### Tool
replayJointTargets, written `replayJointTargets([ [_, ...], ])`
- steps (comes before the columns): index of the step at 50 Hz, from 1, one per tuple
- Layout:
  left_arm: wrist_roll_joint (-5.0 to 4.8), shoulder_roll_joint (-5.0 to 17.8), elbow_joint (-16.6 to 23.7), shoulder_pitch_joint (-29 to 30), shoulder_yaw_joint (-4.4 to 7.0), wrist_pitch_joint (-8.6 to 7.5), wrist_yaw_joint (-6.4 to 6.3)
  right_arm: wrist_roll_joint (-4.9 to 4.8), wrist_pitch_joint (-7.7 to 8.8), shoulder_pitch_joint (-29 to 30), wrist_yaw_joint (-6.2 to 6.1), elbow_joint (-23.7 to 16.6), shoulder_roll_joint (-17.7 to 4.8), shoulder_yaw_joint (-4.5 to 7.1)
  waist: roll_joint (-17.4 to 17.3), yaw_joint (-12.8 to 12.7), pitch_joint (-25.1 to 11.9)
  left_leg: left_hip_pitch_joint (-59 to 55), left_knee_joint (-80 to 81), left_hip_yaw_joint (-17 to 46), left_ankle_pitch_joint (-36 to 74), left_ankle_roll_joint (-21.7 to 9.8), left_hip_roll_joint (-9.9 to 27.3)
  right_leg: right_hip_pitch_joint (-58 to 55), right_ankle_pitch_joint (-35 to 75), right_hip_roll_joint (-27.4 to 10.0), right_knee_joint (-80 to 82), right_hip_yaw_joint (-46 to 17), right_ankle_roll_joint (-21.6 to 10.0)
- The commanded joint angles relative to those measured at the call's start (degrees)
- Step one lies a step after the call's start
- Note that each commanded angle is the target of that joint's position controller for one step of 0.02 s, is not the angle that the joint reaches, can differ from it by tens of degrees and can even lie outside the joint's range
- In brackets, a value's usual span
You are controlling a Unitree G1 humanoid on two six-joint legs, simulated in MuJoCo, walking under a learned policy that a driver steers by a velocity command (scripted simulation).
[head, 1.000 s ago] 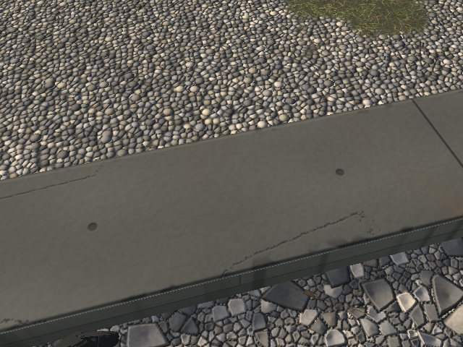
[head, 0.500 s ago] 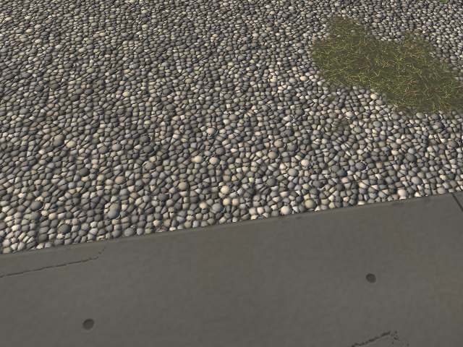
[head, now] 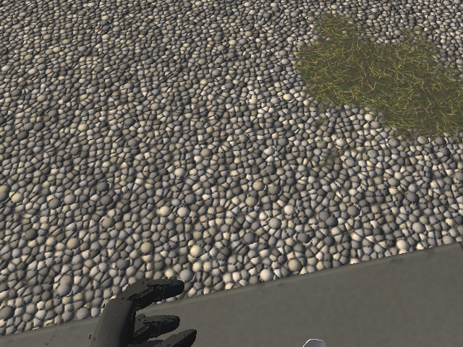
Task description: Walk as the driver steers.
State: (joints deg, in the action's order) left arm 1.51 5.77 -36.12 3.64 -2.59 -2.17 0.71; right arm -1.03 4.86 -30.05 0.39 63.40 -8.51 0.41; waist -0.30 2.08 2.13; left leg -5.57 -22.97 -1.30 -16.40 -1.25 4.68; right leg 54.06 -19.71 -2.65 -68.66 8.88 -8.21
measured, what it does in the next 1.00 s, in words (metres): climbs, turning left: left foot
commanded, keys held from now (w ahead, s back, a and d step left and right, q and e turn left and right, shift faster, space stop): w+q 1.00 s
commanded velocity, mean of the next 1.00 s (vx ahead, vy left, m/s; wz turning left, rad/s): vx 0.50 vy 0.00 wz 0.53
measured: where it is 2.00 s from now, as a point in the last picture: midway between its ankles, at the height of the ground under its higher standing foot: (130, 194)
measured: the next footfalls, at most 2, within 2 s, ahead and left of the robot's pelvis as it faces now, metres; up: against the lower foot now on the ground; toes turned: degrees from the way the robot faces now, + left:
left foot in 0.64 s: +0.43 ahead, +0.10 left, +0.13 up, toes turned +23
right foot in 1.04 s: +0.80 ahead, +0.02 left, +0.13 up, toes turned +37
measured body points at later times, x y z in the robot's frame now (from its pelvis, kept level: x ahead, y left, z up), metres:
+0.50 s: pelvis +0.27 -0.03 +0.13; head +0.27 -0.05 +0.58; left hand +0.19 +0.22 -0.01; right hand +0.51 -0.19 +0.02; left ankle +0.39 +0.12 -0.56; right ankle +0.16 -0.09 -0.61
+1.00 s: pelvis +0.55 +0.04 +0.12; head +0.57 +0.06 +0.57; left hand +0.65 +0.35 +0.05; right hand +0.72 -0.19 +0.01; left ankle +0.40 +0.08 -0.61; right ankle +0.77 -0.01 -0.59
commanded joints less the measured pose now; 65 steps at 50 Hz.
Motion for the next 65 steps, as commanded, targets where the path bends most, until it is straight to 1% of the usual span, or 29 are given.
replayJointTargets([
  [1, -0.35, 22.70, -7.47, -31.48, 8.60, 0.53, -0.58, 0.26, 2.05, -4.17, 2.37, -7.18, -7.13, 3.25, 14.47, -10.14, -32.27, 31.42, -63.69, 8.98, 2.50, -1.28, -9.69, -58.47, 0.66, -21.09, 50.39, -64.18, -3.87],
  [2, -0.12, 20.27, -7.09, -21.72, 8.24, 0.07, 0.15, 0.97, 0.89, -3.62, 1.65, -8.63, -4.16, 3.38, 8.05, -3.40, -25.11, 36.04, -73.73, 11.94, 6.11, -1.49, -6.14, -49.96, -8.40, -22.87, 50.47, -60.23, -2.69],
  [3, -0.71, 14.29, -8.43, -16.73, 7.16, -0.50, 0.51, 2.04, -0.21, 0.53, 0.91, -10.24, -3.68, 3.43, 1.60, -1.71, -13.84, 38.25, -74.93, 6.18, 8.82, -1.71, -3.00, -39.34, -13.91, -20.51, 48.42, -49.85, -2.72],
  [4, -0.80, 8.19, -9.13, -14.66, 4.54, -2.55, 1.93, -1.18, -0.37, 9.81, 0.43, -11.98, -2.12, 2.60, -0.79, -4.95, -9.44, 43.40, -79.27, 7.47, 7.62, -2.96, -2.92, -34.44, -12.05, -19.56, 48.58, -40.55, -1.77],
  [6, 0.58, 3.12, -14.99, -14.79, 3.16, -4.69, 2.89, -1.64, -1.16, 10.99, -0.16, -14.85, -4.12, 2.89, 2.58, -1.14, -5.36, 45.08, -81.44, 9.68, 10.14, -7.21, 0.01, -30.52, -0.47, -17.05, 48.35, -27.62, 0.72],
  [10, -0.41, 3.00, -20.16, -17.96, 3.37, -4.71, 1.48, -1.76, -3.02, 12.66, 0.02, -15.88, -2.29, 1.72, 2.01, 0.68, -0.83, 51.33, -67.50, 10.80, 13.81, -8.84, -0.90, -34.07, 15.34, -10.06, 51.53, -6.15, 6.67],
  [14, 0.17, 7.93, -20.10, -17.41, 3.59, -5.02, -1.45, -0.63, -3.65, 19.69, 1.13, -19.26, -6.12, 2.99, 5.00, 0.48, -0.50, 48.04, -48.25, 4.08, 22.36, -5.72, -2.72, -35.89, 28.61, -5.57, 57.99, 4.27, 8.01],
  [18, -0.35, 13.78, -19.92, -22.16, 4.88, -4.79, -4.19, -1.05, -4.00, 25.63, 2.26, -20.77, -6.02, 3.31, 3.03, -2.52, -0.79, 50.89, -33.78, 1.50, 23.75, -4.28, -1.16, -48.54, 29.76, -9.33, 60.40, 4.25, 7.44],
  [23, -1.43, 15.70, -18.69, -25.42, 6.29, -3.15, -4.90, -1.19, -3.47, 32.87, 4.01, -23.63, -5.50, 3.44, 2.32, -5.53, 1.53, 53.28, -20.26, -2.41, 15.98, -4.56, -0.97, -63.12, 42.91, -14.13, 57.31, 5.28, 7.07],
  [27, -2.04, 18.96, -17.01, -24.87, 7.88, -1.17, -4.97, -1.49, -3.63, 31.69, 4.25, -24.83, -6.59, 4.18, 5.99, -3.53, -0.35, 43.07, -16.11, -9.33, 7.26, -5.89, -5.67, -65.99, 70.52, -14.17, 47.15, 8.33, 5.53],
  [30, -2.54, 21.54, -14.28, -21.22, 9.14, 0.06, -4.32, -2.14, -3.66, 20.27, 3.41, -22.84, -11.70, 6.71, 8.60, 2.59, -4.75, 28.15, -10.61, -10.07, 1.28, -9.22, -9.08, -62.83, 77.32, -13.85, 30.09, 7.95, 3.37],
  [31, -3.01, 21.20, -13.25, -18.54, 9.17, -0.10, -3.72, -1.73, -3.44, 10.56, 2.54, -20.41, -15.01, 8.68, 5.83, 8.08, -8.53, 12.85, -1.84, -6.28, 6.27, -11.67, -9.19, -54.46, 65.05, -10.72, 16.09, 8.24, 4.33],
  [32, -1.46, 13.77, -11.71, -16.96, 7.37, -1.34, -2.79, -0.84, -3.57, 7.49, 1.40, -18.93, -17.54, 9.18, -4.42, 6.63, -7.68, -0.08, -4.68, 9.64, 6.72, -15.06, 0.42, -33.48, 14.75, -4.76, -1.46, 4.90, 5.52],
  [33, -2.51, 9.16, -6.63, -17.24, 5.87, -4.55, -1.77, 0.85, -2.30, 8.82, 1.56, -20.68, -19.73, 9.07, -12.62, 1.44, -12.24, -14.03, 2.70, 44.79, -1.33, -28.35, 12.30, -9.48, -13.79, 7.74, -19.11, -5.77, 7.65],
  [34, -4.05, 13.26, -4.97, -11.26, 6.61, -7.34, -0.46, 1.00, -1.32, 7.76, 1.74, -20.17, -14.70, 7.61, -4.77, 4.21, -12.61, -13.02, 9.25, 45.82, -3.01, -26.83, 13.10, -3.51, -8.90, 3.93, -20.47, -15.74, 5.99],
  [35, -5.14, 15.19, -3.91, -10.59, 6.78, -8.52, 0.31, 0.41, -0.57, 10.55, 1.81, -20.97, -11.43, 6.62, -1.29, 1.96, -7.63, -7.05, 9.40, 36.93, 1.40, -23.53, 11.67, -3.10, -3.13, 0.96, -14.18, -16.22, 5.14],
  [37, -3.04, 16.42, -5.11, -13.19, 7.47, -7.73, -0.19, -0.66, 0.07, 17.02, 1.57, -22.72, -9.65, 5.55, 4.09, -2.99, -3.62, 5.34, 9.69, 25.38, 12.16, -18.96, 6.35, -9.30, 1.88, -2.56, -4.33, -14.99, 7.43],
  [40, -1.25, 15.17, -3.33, -11.78, 7.44, -5.64, -0.53, -0.03, -0.02, 16.90, -0.01, -24.31, -11.51, 5.42, 3.36, -4.49, -2.13, 16.99, 10.47, 19.45, 19.47, -17.40, 3.78, -15.19, 3.52, -4.21, 6.37, -12.32, 11.19],
  [44, -1.09, 10.05, -0.16, -0.74, 5.12, -5.29, -0.44, -0.07, -1.07, 11.15, -1.35, -24.66, -15.51, 6.90, -2.83, 0.91, -1.76, 26.06, 8.16, 12.75, 15.13, -13.19, -2.16, -25.40, 18.26, 0.86, 30.24, -8.29, 12.36],
  [48, -2.63, 14.48, 1.08, 0.29, 6.78, -5.63, -0.18, -0.89, -1.72, 7.39, -1.20, -24.49, -13.99, 6.76, -7.32, 1.70, -4.04, 18.62, 2.42, 19.58, 8.32, -10.71, 0.98, -28.14, 19.78, 2.46, 38.35, -11.23, 11.33],
  [51, -2.12, 17.43, -0.41, -7.71, 8.85, -6.59, 0.04, -0.44, -1.85, 10.02, -1.42, -26.32, -12.48, 6.59, -9.04, -3.82, -6.97, 17.59, -7.43, 21.41, 12.04, -7.30, -0.21, -38.92, 15.98, 2.35, 41.55, -10.98, 7.43],
  [52, -1.12, 19.89, -1.39, -16.34, 9.73, -6.93, -0.14, 0.23, -1.59, 11.59, -1.25, -27.86, -9.43, 5.47, -6.21, -8.22, -13.25, 23.21, -21.00, 17.81, 9.47, -4.76, -3.14, -51.60, 14.59, -4.42, 39.84, -16.63, 4.08],
  [53, 0.57, 24.81, -2.80, -24.69, 10.85, -6.41, -0.40, -0.42, -1.16, 5.98, -1.54, -29.86, -4.90, 4.29, 10.58, -7.20, -22.60, 41.38, -42.44, 10.28, -8.68, -0.45, -10.10, -71.81, 6.37, -18.73, 44.26, -40.88, -4.30],
  [54, -0.42, 23.42, -3.70, -25.69, 10.62, -6.04, 0.03, -1.82, -0.82, 2.46, -1.44, -29.97, -8.52, 4.37, 20.43, -6.19, -24.72, 52.68, -54.76, 11.39, -17.22, 0.40, -7.88, -75.00, -9.23, -24.01, 50.69, -60.24, -8.51],
  [55, -0.97, 18.08, -2.37, -22.05, 9.29, -5.26, -0.39, -2.05, -1.30, 5.90, -1.48, -29.45, -12.30, 5.29, 13.22, -7.19, -16.61, 56.96, -60.43, 11.14, -12.23, 1.05, -4.77, -69.28, -15.28, -21.77, 51.90, -52.55, -6.29],
  [56, -1.21, 15.84, -2.35, -19.59, 8.59, -4.41, -0.71, -0.95, -1.71, 10.87, -1.36, -30.18, -13.28, 5.40, 7.91, -7.18, -10.72, 56.06, -60.44, 8.31, -7.60, 0.98, -2.68, -60.97, -9.81, -19.04, 51.48, -41.61, -3.88],
  [58, -0.31, 13.81, -3.17, -15.49, 7.75, -3.97, -0.68, 0.00, -2.17, 14.53, -0.97, -31.58, -12.57, 5.87, 5.45, -4.00, -4.76, 50.34, -54.64, 8.25, -2.94, 0.18, 0.61, -47.26, 2.40, -14.06, 53.35, -29.44, -2.25],
  [60, -0.63, 13.68, -4.41, -14.34, 7.84, -4.38, -0.62, -0.57, -3.22, 13.29, -0.59, -31.41, -10.62, 5.53, 7.22, -2.17, -3.11, 46.74, -50.91, 7.33, -2.46, 0.16, 1.61, -42.06, 7.37, -12.46, 56.08, -22.45, -2.22],
  [65, -0.94, 17.72, -7.41, -15.95, 9.15, -4.80, -1.06, 0.09, -3.85, 18.73, -0.35, -32.61, -9.47, 4.53, 4.58, -2.94, -2.68, 48.33, -37.14, 6.41, 6.54, 1.20, 2.89, -45.04, 17.23, -14.07, 58.52, -12.83, -3.29],
])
